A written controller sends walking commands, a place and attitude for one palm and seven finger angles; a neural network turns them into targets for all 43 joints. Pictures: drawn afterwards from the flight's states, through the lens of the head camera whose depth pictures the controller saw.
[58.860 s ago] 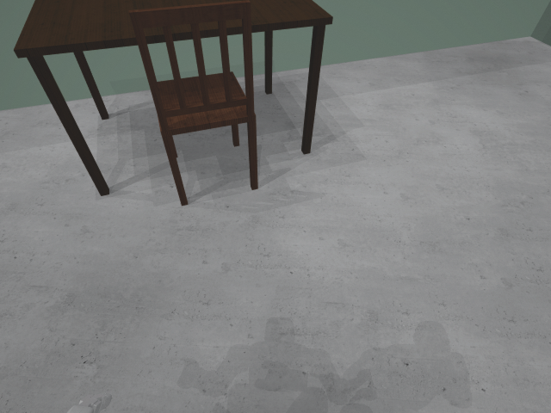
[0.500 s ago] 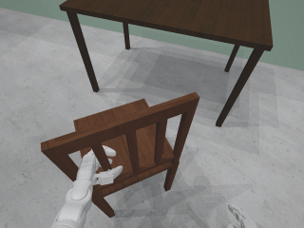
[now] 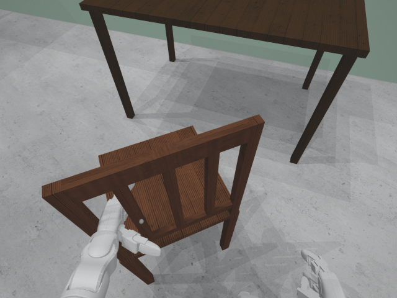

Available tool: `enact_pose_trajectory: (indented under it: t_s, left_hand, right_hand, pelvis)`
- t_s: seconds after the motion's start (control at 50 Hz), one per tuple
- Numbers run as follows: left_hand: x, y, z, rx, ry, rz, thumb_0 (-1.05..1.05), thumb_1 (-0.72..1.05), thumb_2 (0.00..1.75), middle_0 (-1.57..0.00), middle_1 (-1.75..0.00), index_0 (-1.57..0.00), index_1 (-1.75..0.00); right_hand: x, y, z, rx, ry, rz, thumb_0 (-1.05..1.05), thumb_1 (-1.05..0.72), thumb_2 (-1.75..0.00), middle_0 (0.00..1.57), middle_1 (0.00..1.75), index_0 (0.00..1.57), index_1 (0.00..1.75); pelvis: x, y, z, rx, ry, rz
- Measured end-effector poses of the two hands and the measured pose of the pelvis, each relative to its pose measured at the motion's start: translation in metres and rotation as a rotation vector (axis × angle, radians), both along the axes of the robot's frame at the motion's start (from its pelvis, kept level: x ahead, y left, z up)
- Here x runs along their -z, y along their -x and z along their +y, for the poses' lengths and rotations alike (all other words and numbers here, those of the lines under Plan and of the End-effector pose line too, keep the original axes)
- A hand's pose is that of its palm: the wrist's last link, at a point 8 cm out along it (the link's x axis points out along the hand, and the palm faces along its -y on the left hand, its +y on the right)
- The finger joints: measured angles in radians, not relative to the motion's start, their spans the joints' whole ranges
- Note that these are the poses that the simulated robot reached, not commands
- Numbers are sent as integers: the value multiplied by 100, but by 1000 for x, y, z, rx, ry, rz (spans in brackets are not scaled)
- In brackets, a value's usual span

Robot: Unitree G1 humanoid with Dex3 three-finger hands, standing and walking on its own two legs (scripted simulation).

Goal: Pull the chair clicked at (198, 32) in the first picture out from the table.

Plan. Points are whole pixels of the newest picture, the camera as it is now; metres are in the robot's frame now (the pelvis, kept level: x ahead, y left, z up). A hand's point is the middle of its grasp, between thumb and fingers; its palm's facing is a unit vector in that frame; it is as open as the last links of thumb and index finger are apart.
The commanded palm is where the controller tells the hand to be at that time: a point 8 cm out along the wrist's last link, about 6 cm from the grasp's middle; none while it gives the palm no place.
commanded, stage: open the thumb and straighten the fingers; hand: left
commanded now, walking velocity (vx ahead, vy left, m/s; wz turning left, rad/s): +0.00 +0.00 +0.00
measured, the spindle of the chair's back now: (174, 200) +0.34 +0.06 -0.06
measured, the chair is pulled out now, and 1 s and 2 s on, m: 0.60 0.60 0.60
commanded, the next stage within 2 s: draw the fingers out of the gap in 0.02 s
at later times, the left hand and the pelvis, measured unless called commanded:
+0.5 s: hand (136, 249) +0.23 +0.13 -0.04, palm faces -0.05 -0.99 -0.15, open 17.5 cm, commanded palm +0.20 +0.19 -0.02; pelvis +0.01 +0.00 -0.01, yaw +0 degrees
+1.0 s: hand (128, 292) +0.16 +0.14 -0.04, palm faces -0.03 -0.99 -0.15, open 17.5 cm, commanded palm +0.13 +0.19 -0.01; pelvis +0.00 +0.01 -0.02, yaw +2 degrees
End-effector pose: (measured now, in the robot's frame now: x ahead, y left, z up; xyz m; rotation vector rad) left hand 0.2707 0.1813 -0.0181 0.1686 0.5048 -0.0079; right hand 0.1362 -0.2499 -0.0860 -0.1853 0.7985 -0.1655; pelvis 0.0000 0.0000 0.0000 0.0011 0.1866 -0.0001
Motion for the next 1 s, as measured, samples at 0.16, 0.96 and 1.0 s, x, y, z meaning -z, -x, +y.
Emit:
enact_pose_trajectory:
  t_s: [0.16,0.96,1.0]
  left_hand:
    - [0,0,0,2,4,2,-1,-54,20,-2,-5,-2,-5]
    - [1,128,6,-38,3,76,-1,-54,20,-1,0,0,0]
    - [1,132,6,-34,4,79,-1,-54,20,-1,0,0,0]
  right_hand:
    - [0,-4,-4,-3,10,-1,1,-90,-90,20,30,20,30]
    - [-5,-42,31,-43,-4,-165,2,-90,-90,20,30,20,30]
    - [-4,-40,31,-41,-3,-165,2,-90,-90,20,30,20,30]
  pelvis:
    - [2,-4,-3,-5,2,10]
    - [23,-3,9,-32,25,30]
    - [25,-2,10,-33,26,31]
